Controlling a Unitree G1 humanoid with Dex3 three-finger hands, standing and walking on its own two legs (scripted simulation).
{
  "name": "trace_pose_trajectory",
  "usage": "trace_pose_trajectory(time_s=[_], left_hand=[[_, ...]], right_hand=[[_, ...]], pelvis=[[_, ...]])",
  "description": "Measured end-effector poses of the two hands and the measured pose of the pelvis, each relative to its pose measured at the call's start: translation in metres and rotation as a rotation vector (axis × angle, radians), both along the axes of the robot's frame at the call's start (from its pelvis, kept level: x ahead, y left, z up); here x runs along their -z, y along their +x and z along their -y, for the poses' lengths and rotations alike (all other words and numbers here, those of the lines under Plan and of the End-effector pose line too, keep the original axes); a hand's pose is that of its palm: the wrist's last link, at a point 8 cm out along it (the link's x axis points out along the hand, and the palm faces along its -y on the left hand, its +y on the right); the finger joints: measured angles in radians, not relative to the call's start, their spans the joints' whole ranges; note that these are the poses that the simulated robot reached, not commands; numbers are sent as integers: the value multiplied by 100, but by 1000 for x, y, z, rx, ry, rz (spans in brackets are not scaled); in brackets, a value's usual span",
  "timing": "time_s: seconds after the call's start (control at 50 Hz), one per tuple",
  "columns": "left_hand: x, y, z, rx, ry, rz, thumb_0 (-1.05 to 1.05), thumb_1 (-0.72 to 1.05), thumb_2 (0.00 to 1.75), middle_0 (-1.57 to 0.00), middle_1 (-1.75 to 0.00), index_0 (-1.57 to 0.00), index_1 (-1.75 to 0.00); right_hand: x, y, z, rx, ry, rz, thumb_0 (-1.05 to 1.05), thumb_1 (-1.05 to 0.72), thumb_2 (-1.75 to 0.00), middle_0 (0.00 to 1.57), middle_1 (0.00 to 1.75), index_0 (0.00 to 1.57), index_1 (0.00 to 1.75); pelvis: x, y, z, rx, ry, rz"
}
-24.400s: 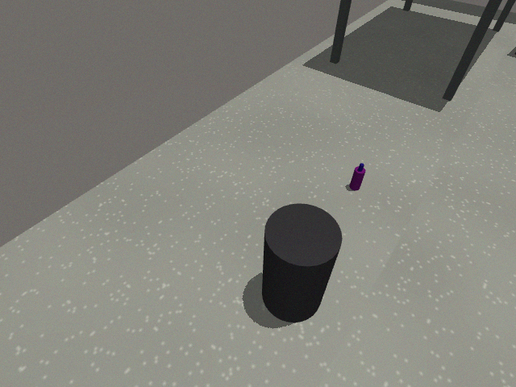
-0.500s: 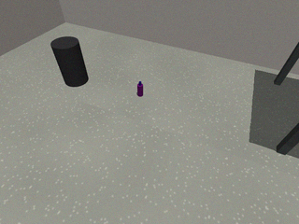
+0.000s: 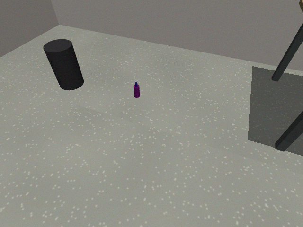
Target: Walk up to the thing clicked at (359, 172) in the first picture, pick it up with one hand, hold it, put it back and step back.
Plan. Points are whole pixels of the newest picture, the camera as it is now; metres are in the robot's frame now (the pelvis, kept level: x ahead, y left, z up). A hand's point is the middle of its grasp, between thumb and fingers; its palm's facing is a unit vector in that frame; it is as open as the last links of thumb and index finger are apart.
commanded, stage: stand
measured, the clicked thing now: (136, 89) +1.47 +0.19 -0.70
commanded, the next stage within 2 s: none
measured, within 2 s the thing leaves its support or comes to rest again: neither
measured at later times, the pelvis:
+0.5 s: pelvis +0.01 +0.00 +0.00, yaw +0 degrees
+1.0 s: pelvis +0.02 +0.00 +0.00, yaw -1 degrees
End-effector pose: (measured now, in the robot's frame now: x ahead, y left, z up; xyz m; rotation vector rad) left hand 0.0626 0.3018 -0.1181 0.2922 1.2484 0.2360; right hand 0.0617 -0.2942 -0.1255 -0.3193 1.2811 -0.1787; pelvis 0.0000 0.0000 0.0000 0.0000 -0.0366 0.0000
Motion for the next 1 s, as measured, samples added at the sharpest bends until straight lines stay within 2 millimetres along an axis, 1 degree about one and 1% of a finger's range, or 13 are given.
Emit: trace_pose_trajectory(time_s=[0.1, 0.26, 0.58, 0.76, 1.0], left_hand=[[0, 9, 2, 8, -6, 14, 0, 91, 90, -21, -30, -20, -30], [-1, 17, 3, 16, -8, 22, 0, 91, 90, -21, -30, -20, -30], [-4, 13, 0, 6, 5, 4, 0, 91, 90, -21, -30, -20, -30], [-1, 14, 1, 8, 0, -7, 0, 91, 90, -21, -30, -20, -30], [-1, 26, 0, 21, -7, 7, 0, 91, 90, -21, -30, -20, -30]], right_hand=[[0, -1, -1, 5, -2, 0, 1, -90, -90, 20, 30, 20, 30], [0, 7, -5, -3, 7, 17, 1, -90, -90, 20, 30, 20, 30], [-1, 24, -2, -19, 5, 44, 1, -90, -90, 20, 30, 20, 30], [-3, 23, 1, -14, -4, 30, 1, -90, -90, 20, 30, 20, 30], [-4, 24, -2, -6, -11, 28, 1, -90, -90, 20, 30, 20, 30]], pelvis=[[0, 2, 0, 3, 0, 1], [0, 5, -1, 7, 1, -2], [-1, 10, 0, 10, 2, -3], [-1, 15, 0, 11, -3, -11], [-1, 19, -4, 14, -1, -8]])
